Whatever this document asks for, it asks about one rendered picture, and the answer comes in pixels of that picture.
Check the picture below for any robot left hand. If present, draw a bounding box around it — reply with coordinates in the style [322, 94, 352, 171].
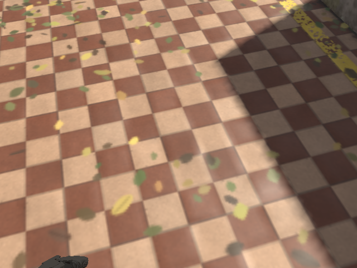
[38, 255, 88, 268]

